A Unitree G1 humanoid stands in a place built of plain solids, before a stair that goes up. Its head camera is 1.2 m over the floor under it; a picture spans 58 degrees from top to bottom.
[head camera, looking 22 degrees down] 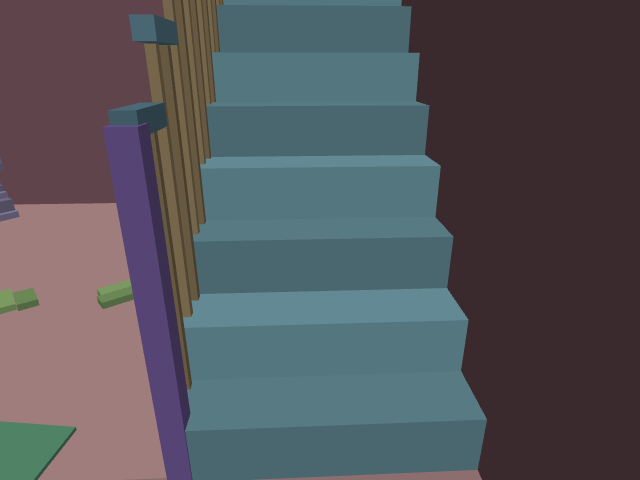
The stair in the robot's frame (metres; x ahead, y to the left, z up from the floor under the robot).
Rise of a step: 0.21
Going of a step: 0.22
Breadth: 0.97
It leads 3 degrees to the left of straight ahead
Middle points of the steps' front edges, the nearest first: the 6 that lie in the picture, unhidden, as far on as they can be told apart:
0.98 -0.02 0.21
1.20 -0.01 0.42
1.43 0.00 0.63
1.65 0.01 0.84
1.87 0.02 1.04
2.09 0.03 1.25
